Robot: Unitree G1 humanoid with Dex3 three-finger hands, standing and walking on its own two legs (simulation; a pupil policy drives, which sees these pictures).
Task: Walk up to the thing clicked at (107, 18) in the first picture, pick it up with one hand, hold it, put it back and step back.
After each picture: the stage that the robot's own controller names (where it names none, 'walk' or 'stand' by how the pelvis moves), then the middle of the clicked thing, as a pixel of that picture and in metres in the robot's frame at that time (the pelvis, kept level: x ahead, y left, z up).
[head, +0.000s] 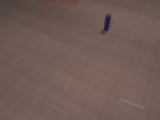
stand; (107, 21) +1.82 -0.34 -0.66
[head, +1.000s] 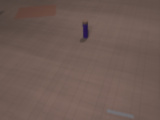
walk; (85, 29) +1.71 +0.06 -0.63
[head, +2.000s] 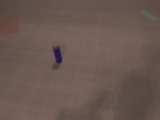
walk; (57, 53) +1.16 +0.30 -0.65
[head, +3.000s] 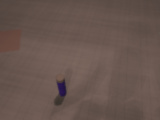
walk; (61, 85) +0.77 +0.22 -0.64
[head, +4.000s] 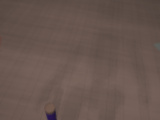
walk; (51, 114) +0.48 +0.19 -0.64
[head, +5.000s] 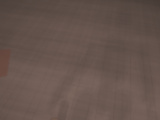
stand; out of the picture +0.44 +0.18 -0.65
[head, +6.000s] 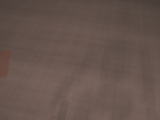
stand; out of the picture +0.45 +0.19 -0.66
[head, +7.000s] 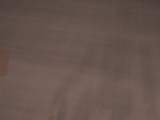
stand; out of the picture +0.44 +0.20 -0.66
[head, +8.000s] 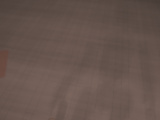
stand; out of the picture +0.43 +0.20 -0.66
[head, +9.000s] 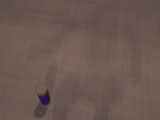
go down; (43, 95) +0.47 +0.20 -0.54
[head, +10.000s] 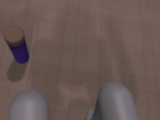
go down; (18, 47) +0.53 +0.22 -0.26
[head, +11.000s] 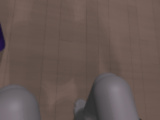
close in; out of the picture +0.51 +0.24 -0.21
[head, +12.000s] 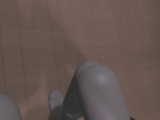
close; out of the picture +0.50 +0.28 -0.17
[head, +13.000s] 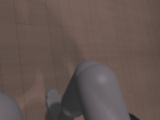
lift; out of the picture +0.48 +0.26 -0.17
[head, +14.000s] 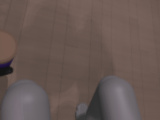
lift; (0, 55) +0.39 +0.24 -0.09
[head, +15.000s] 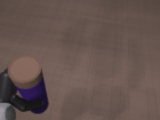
hold; (33, 90) +0.31 +0.15 +0.06
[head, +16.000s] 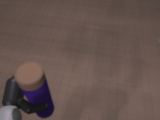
hold; (38, 94) +0.31 +0.14 +0.04
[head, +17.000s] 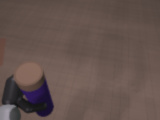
hold; (38, 93) +0.31 +0.15 +0.04
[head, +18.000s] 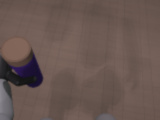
crouch; (27, 67) +0.40 +0.16 -0.02
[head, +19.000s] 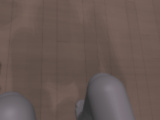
lower; out of the picture +0.53 +0.23 -0.04
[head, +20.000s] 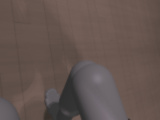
lower; out of the picture +0.48 +0.26 -0.17
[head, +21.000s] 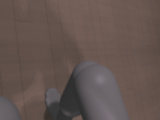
lower; out of the picture +0.48 +0.27 -0.18
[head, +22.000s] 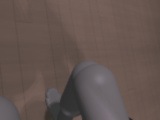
lower; out of the picture +0.47 +0.27 -0.17
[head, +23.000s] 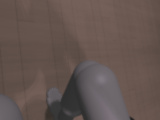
lower; out of the picture +0.47 +0.26 -0.18
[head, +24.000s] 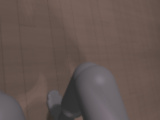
open; out of the picture +0.48 +0.24 -0.18
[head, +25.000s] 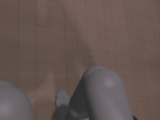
stand; out of the picture +0.47 +0.23 -0.19
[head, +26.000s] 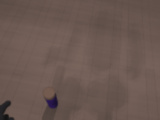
stand; (51, 98) +0.44 +0.16 -0.50
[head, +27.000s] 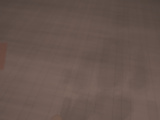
stand; out of the picture +0.43 +0.15 -0.60
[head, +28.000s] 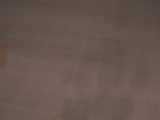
stand; out of the picture +0.42 +0.15 -0.60
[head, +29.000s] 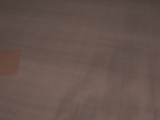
stand; out of the picture +0.44 +0.14 -0.65
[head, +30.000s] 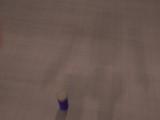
walk; (63, 101) +0.49 +0.12 -0.63
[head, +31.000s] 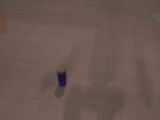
walk; (61, 76) +0.71 +0.15 -0.62
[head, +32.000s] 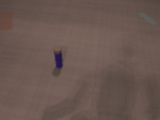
stand; (58, 57) +1.04 +0.23 -0.63
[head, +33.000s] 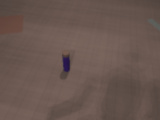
stand; (66, 61) +1.05 +0.16 -0.65
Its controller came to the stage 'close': yes
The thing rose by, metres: 0.69
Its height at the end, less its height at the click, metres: +0.00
